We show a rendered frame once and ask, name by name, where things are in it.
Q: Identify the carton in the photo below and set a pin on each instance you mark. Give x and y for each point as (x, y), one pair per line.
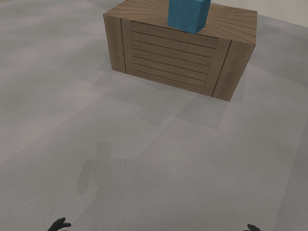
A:
(188, 15)

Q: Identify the pedestal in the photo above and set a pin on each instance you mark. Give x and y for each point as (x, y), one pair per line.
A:
(210, 62)

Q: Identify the left robot hand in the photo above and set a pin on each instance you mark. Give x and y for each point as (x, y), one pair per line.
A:
(59, 224)

